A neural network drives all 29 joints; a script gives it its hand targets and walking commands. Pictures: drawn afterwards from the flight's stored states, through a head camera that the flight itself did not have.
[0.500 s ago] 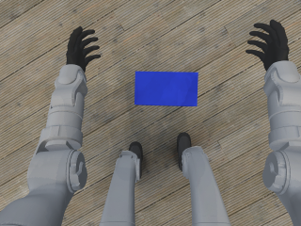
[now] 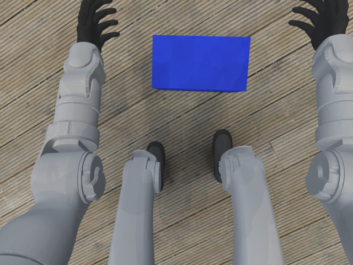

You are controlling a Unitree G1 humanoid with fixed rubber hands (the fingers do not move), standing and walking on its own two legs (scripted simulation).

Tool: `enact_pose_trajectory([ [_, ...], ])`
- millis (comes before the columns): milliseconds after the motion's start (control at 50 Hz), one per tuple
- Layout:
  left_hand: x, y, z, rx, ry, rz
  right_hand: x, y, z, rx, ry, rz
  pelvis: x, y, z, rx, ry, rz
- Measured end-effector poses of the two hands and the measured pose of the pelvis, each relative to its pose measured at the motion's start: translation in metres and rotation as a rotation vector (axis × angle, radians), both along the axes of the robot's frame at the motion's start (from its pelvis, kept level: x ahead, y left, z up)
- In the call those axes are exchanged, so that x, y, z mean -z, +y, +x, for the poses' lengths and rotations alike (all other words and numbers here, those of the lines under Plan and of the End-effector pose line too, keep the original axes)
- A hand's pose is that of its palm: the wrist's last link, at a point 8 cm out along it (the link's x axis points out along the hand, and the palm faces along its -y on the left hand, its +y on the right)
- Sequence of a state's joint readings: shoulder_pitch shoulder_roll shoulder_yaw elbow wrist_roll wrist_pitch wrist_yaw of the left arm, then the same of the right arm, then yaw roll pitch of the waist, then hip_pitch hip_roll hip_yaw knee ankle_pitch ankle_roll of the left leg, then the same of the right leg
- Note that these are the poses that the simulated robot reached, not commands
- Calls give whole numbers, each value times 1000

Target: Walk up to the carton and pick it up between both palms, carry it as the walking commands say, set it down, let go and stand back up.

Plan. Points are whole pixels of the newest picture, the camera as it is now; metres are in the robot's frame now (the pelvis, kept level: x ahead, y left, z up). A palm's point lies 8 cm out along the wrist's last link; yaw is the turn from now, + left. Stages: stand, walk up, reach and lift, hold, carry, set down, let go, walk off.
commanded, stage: reach and lift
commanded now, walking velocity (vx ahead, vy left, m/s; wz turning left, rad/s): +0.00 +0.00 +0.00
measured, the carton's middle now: (198, 67) +0.49 -0.05 -0.46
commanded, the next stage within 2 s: none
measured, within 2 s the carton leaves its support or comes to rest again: neither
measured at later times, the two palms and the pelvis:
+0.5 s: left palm (113, 52) +0.52 +0.17 -0.27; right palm (283, 53) +0.49 -0.24 -0.28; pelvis -0.02 +0.00 -0.11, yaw +0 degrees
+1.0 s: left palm (128, 63) +0.51 +0.16 -0.37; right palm (270, 63) +0.48 -0.24 -0.38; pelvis -0.02 +0.00 -0.16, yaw +1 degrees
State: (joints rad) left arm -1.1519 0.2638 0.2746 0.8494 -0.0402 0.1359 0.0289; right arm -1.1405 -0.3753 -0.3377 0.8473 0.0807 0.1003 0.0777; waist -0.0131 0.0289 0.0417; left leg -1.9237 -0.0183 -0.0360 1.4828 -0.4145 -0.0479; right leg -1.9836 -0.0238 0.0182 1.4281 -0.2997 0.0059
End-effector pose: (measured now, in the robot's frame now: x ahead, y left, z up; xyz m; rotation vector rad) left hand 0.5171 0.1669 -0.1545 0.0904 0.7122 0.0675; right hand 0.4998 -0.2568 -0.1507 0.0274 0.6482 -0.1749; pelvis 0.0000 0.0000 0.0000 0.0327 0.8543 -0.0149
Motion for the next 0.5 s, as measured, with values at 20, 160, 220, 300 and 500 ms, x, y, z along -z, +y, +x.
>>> enact_pose_trajectory([
  [20, 6, -3, 2, 9, -16, 8, 6, 3, 4, 0, -15, 1, 6, 0, -4, 0, -22, 1],
  [160, 40, -17, 14, 28, -79, 24, 54, -6, -11, 58, 21, -57, 42, 0, -21, -2, -142, 2],
  [220, 51, -22, 17, 28, -86, 17, 70, -11, -19, 86, 42, -55, 57, 1, -23, 0, -160, 0],
  [300, 67, -20, 15, 14, -68, 20, 80, -5, -11, 71, 10, -44, 73, 1, -25, 2, -166, 1],
  [500, 117, -1, 4, -1, 4, 37, 134, 18, -7, 31, 103, -50, 107, 4, -23, -7, -138, -3],
])
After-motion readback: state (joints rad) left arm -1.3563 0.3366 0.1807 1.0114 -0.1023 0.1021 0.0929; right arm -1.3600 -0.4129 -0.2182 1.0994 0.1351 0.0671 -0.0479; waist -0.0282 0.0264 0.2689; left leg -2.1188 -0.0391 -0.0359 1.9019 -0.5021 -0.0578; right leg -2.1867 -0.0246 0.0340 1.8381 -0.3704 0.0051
